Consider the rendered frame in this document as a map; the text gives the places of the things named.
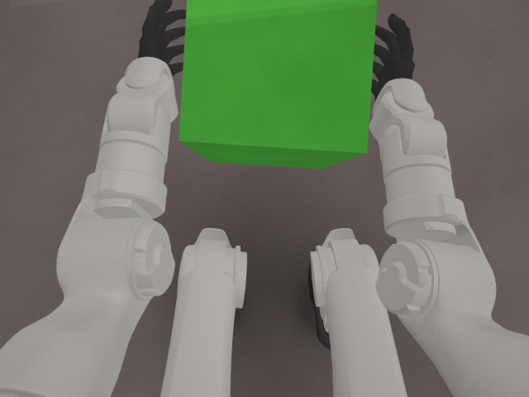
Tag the robot right shin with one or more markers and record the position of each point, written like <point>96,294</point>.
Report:
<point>370,258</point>

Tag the right robot hand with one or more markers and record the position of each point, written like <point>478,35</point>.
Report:
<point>397,59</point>

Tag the left robot hand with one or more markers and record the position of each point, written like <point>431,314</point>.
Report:
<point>155,38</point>

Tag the carton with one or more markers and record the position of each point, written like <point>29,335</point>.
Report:
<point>284,83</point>

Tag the robot right forearm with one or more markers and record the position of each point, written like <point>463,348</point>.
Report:
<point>421,200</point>

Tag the robot right upper arm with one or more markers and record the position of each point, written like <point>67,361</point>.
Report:
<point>444,296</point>

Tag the robot left upper arm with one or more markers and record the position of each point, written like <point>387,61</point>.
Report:
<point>109,270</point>

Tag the robot left thigh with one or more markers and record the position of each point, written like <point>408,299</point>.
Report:
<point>199,359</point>

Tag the robot left forearm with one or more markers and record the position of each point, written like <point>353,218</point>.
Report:
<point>129,178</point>

